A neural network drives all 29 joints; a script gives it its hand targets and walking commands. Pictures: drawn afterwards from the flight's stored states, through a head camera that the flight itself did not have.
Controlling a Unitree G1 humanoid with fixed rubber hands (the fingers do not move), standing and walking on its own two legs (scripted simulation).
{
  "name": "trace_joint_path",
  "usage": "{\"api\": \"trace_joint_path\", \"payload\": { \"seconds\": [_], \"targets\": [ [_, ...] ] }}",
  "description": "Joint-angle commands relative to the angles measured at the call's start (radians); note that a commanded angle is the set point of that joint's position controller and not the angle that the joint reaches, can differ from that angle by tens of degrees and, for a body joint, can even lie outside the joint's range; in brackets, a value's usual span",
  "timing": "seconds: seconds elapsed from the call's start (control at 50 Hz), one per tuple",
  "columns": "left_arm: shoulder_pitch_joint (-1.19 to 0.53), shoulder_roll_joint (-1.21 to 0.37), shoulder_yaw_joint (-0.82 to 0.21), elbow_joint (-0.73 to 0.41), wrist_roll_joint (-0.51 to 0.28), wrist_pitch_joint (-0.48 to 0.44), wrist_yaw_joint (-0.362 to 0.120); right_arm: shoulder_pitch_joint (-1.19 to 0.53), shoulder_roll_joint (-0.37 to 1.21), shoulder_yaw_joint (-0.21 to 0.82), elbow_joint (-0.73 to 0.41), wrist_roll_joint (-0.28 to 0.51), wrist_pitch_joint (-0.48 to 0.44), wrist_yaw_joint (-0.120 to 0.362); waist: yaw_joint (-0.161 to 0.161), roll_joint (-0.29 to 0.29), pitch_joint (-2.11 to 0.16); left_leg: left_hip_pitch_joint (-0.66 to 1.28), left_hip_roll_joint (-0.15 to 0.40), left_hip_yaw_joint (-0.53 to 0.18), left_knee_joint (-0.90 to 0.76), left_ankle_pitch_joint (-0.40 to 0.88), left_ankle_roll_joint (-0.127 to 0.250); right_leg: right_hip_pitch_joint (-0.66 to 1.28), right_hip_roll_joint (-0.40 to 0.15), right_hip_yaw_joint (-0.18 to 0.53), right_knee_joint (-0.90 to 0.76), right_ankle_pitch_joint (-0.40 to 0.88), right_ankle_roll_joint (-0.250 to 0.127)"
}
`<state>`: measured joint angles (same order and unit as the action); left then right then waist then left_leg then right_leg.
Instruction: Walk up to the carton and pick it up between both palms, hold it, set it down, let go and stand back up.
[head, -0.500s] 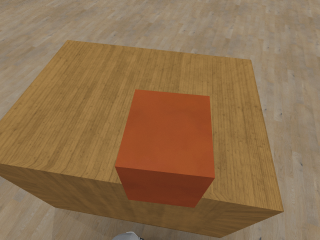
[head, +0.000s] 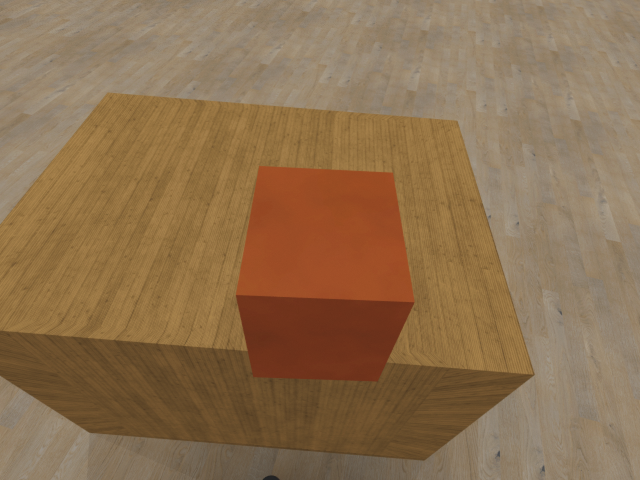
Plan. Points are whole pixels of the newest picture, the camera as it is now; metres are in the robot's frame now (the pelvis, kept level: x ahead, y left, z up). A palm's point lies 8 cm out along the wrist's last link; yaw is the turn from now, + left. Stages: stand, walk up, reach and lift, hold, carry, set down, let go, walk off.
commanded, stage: walk up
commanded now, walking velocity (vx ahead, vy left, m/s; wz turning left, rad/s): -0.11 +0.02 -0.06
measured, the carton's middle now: (320, 278) +0.38 +0.00 +0.01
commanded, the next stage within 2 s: none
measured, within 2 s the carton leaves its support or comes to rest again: neither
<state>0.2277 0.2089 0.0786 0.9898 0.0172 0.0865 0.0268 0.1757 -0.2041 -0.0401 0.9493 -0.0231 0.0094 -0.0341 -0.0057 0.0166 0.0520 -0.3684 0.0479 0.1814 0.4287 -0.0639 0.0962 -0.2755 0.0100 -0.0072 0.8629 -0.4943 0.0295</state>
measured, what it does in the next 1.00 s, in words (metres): steps on the spot: right foot, then left foot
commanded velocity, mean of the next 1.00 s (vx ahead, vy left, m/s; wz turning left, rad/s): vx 0.09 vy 0.00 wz -0.02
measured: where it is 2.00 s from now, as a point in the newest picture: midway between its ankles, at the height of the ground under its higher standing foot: outside the picture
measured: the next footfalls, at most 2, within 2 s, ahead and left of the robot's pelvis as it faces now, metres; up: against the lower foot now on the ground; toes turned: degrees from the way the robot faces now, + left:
right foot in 0.10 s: -0.04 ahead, -0.12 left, +0.00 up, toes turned -4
left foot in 0.50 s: -0.03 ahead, +0.11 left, +0.00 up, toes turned +8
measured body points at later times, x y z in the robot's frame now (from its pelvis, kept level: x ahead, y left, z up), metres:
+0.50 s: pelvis -0.05 -0.03 +0.01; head -0.03 -0.05 +0.46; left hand -0.06 +0.18 -0.14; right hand -0.06 -0.26 -0.16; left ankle -0.09 +0.10 -0.73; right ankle -0.08 -0.11 -0.74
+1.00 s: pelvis +0.06 +0.02 +0.01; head +0.11 +0.05 +0.46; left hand +0.14 +0.25 -0.16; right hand -0.06 -0.17 -0.12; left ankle -0.07 +0.10 -0.73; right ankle +0.13 -0.10 -0.69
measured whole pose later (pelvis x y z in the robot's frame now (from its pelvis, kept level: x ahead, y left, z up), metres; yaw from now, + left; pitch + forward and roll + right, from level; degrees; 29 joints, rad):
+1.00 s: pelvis +0.06 +0.02 +0.01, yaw +1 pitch +1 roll -2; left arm 0.16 0.18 0.04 1.00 0.01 0.00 0.01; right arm 0.51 -0.07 0.01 1.15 -0.01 -0.07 -0.05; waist -0.03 -0.02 0.08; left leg 0.04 0.03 0.13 0.31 -0.34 0.02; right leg -0.48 -0.01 -0.07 0.76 -0.22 0.00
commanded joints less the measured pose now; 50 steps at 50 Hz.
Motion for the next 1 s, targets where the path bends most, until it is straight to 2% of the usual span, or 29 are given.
{"api": "trace_joint_path", "payload": {
  "seconds": [0.0,0.06,0.08,0.1,0.12,0.14,0.18,0.2,0.26,0.32,0.4,0.46,0.5,0.54,0.58,0.6,0.64,0.68,0.7,0.72,0.74,0.76,0.78,0.82,0.84,0.86,0.92,0.94,0.98],
  "targets": [
    [0.109,0.069,0.006,-0.022,-0.002,-0.018,-0.004,0.064,-0.166,-0.037,-0.025,-0.002,0.016,-0.003,0.005,0.138,-0.095,0.064,0.219,-0.286,-0.273,-0.32,0.063,0.059,-0.001,-0.059,-0.143,0.0,-0.027],
    [0.374,0.024,-0.009,0.059,0.01,-0.027,-0.009,0.05,-0.176,-0.046,-0.005,0.004,0.04,-0.001,0.083,0.149,-0.143,-0.065,0.154,-0.208,-0.326,-0.442,-0.04,0.338,0.014,-0.135,-0.495,0.104,-0.081],
    [0.439,0.048,-0.01,0.084,0.01,-0.029,-0.011,0.041,-0.145,-0.055,-0.017,0.007,0.045,0.008,0.096,0.034,-0.106,-0.118,0.104,-0.147,-0.194,-0.475,-0.085,0.375,-0.016,-0.055,-0.59,0.087,-0.106],
    [0.405,0.056,-0.019,0.074,0.013,-0.036,-0.006,0.06,-0.067,-0.027,-0.014,0.024,0.057,0.01,0.082,-0.34,-0.002,-0.195,0.021,-0.061,0.149,-0.5,-0.099,0.21,-0.242,0.25,-0.792,-0.155,-0.146],
    [0.226,0.112,-0.022,0.011,0.004,-0.047,0.001,0.038,-0.053,-0.029,-0.029,0.035,0.062,0.011,0.043,-0.454,0.143,-0.248,-0.055,-0.071,0.249,-0.443,-0.106,-0.054,-0.392,0.456,-0.902,-0.378,-0.186],
    [0.142,0.121,-0.023,-0.004,0.008,-0.052,0.008,0.024,-0.095,-0.034,-0.018,0.021,0.067,0.019,0.024,-0.335,0.225,-0.17,-0.026,-0.161,0.355,-0.376,-0.077,-0.263,-0.4,0.424,-0.943,-0.448,-0.198],
    [-0.015,0.071,-0.041,-0.04,0.014,-0.083,0.018,0.138,-0.06,-0.043,0.044,0.009,0.065,0.048,-0.104,-0.092,0.207,-0.112,-0.071,-0.202,0.482,-0.209,-0.077,-0.169,-0.272,0.195,-0.867,-0.108,-0.126],
    [-0.018,0.092,-0.042,-0.031,0.014,-0.094,0.018,0.196,-0.045,-0.044,0.067,-0.003,0.06,0.057,-0.123,-0.086,0.136,-0.071,-0.07,-0.173,0.534,-0.177,-0.087,-0.153,-0.216,0.117,-0.832,0.015,-0.114],
    [0.072,0.067,-0.06,0.009,-0.003,-0.121,0.013,0.234,0.008,-0.025,0.104,-0.007,0.044,0.054,-0.072,-0.095,0.02,-0.073,-0.056,-0.158,0.536,-0.177,-0.11,0.017,-0.195,0.048,-0.763,0.105,-0.104],
    [0.181,0.018,-0.085,0.059,-0.01,-0.125,0.019,0.123,-0.014,-0.02,0.066,-0.003,0.037,0.036,0.01,-0.133,0.066,-0.111,-0.014,-0.167,0.338,-0.215,-0.137,0.123,-0.202,0.081,-0.72,0.187,-0.115],
    [0.293,0.037,-0.082,0.1,0.002,-0.129,0.023,0.096,-0.002,-0.007,0.063,0.011,0.024,0.004,0.086,-0.245,0.0,-0.064,-0.021,-0.125,0.075,-0.301,-0.156,0.318,-0.247,0.129,-0.58,0.657,-0.143],
    [0.26,0.054,-0.075,0.095,0.003,-0.133,0.024,0.256,0.02,0.008,0.141,0.029,0.01,-0.01,0.028,-0.098,-0.061,0.09,-0.015,-0.136,-0.101,-0.145,-0.147,0.356,-0.264,0.137,-0.52,0.853,-0.149],
    [0.237,0.039,-0.077,0.09,-0.008,-0.136,0.015,0.295,0.005,0.008,0.158,0.02,-0.007,-0.01,0.013,-0.131,-0.111,0.292,0.043,-0.173,-0.098,-0.078,-0.14,0.22,-0.192,0.079,-0.513,0.609,-0.127],
    [0.248,0.017,-0.062,0.083,0.003,-0.126,0.001,0.239,-0.063,-0.009,0.162,0.013,0.001,0.005,0.055,0.046,-0.014,0.244,0.037,-0.162,0.004,-0.381,-0.106,0.043,-0.167,0.104,-0.566,-0.097,-0.129],
    [0.175,0.105,-0.027,0.063,0.009,-0.106,-0.004,0.165,-0.037,-0.007,0.11,0.005,0.01,0.026,0.031,-0.011,0.199,-0.086,0.026,-0.163,0.029,-0.61,-0.106,-0.006,-0.245,0.212,-0.648,-0.455,-0.148],
    [0.2,0.098,-0.024,0.063,0.006,-0.106,-0.006,0.14,0.034,0.014,0.088,0.001,-0.002,0.031,0.048,-0.129,0.226,-0.12,0.015,-0.119,0.127,-0.47,-0.103,0.016,-0.296,0.268,-0.708,-0.441,-0.172],
    [0.258,0.054,-0.02,0.107,-0.007,-0.109,-0.003,0.141,0.06,0.013,0.073,-0.004,-0.037,0.03,0.037,-0.074,0.175,0.007,0.027,-0.097,0.134,-0.283,-0.091,0.012,-0.319,0.286,-0.692,-0.278,-0.205],
    [0.202,0.032,-0.024,0.106,-0.009,-0.113,-0.001,0.255,0.02,-0.007,0.098,-0.008,-0.062,0.037,-0.036,-0.043,0.098,0.24,0.031,-0.129,0.021,-0.309,-0.082,-0.135,-0.208,0.087,-0.565,-0.16,-0.141],
    [0.133,0.019,-0.028,0.089,-0.004,-0.116,-0.002,0.379,-0.006,-0.016,0.133,-0.01,-0.071,0.037,-0.113,0.019,0.042,0.425,0.093,-0.222,-0.081,-0.398,-0.066,-0.249,-0.123,-0.028,-0.385,-0.107,-0.097],
    [0.058,-0.029,-0.032,0.047,-0.012,-0.123,-0.006,0.481,-0.094,-0.04,0.157,-0.018,-0.077,0.026,-0.153,0.236,0.059,0.507,0.28,-0.487,-0.216,-0.527,-0.019,-0.409,-0.042,-0.12,-0.149,-0.026,-0.047],
    [-0.01,0.002,-0.025,0.012,0.002,-0.122,-0.006,0.533,-0.142,-0.053,0.181,-0.018,-0.07,0.016,-0.175,0.315,0.098,0.461,0.404,-0.636,-0.287,-0.461,0.04,-0.475,-0.04,-0.116,0.009,-0.039,-0.033],
    [-0.022,0.034,-0.011,-0.003,0.008,-0.116,-0.014,0.523,-0.101,-0.042,0.176,-0.015,-0.066,0.008,-0.15,0.187,0.162,0.38,0.435,-0.673,-0.308,-0.41,0.032,-0.481,-0.068,-0.066,0.102,-0.009,-0.032],
    [-0.02,0.025,-0.008,0.018,0.008,-0.118,-0.026,0.5,-0.051,-0.02,0.165,-0.006,-0.073,0.001,-0.119,0.005,0.21,0.353,0.403,-0.553,-0.272,-0.107,-0.014,-0.476,-0.078,-0.038,0.188,0.068,-0.027],
    [0.114,-0.033,-0.011,0.063,0.005,-0.113,-0.038,0.382,-0.076,-0.017,0.14,-0.005,-0.086,-0.003,0.0,-0.024,0.111,0.393,0.332,-0.387,-0.198,0.326,-0.058,-0.425,-0.07,-0.008,0.222,0.16,-0.009],
    [0.143,-0.073,-0.027,0.068,-0.004,-0.11,-0.036,0.362,-0.037,-0.001,0.133,0.006,-0.093,-0.003,0.027,0.077,0.107,0.34,0.264,-0.283,-0.158,0.611,-0.094,-0.34,-0.063,-0.003,0.177,0.182,-0.012],
    [0.151,-0.102,-0.04,0.065,-0.002,-0.107,-0.04,0.322,-0.006,0.013,0.139,0.011,-0.096,-0.006,0.057,0.18,0.081,0.291,0.188,-0.156,-0.151,0.688,-0.085,-0.264,-0.058,-0.015,0.145,0.212,-0.019],
    [0.056,-0.036,-0.042,0.018,-0.004,-0.085,-0.026,0.326,0.013,0.038,0.156,0.021,-0.093,-0.021,0.041,0.203,0.057,0.32,0.096,-0.06,-0.101,0.973,-0.071,-0.159,0.031,-0.118,-0.042,0.283,-0.02],
    [0.047,-0.025,-0.039,0.021,-0.005,-0.084,-0.02,0.33,0.005,0.042,0.165,0.018,-0.092,-0.022,0.027,0.136,0.046,0.356,0.1,-0.061,-0.094,0.954,-0.061,-0.173,0.051,-0.154,-0.088,0.289,-0.028],
    [-0.018,-0.014,-0.046,-0.012,-0.006,-0.088,-0.014,0.379,-0.025,0.046,0.179,0.013,-0.085,-0.021,-0.005,0.193,0.012,0.395,0.119,-0.08,-0.047,0.93,-0.056,-0.101,0.058,-0.179,-0.206,0.306,-0.032]
  ]
}}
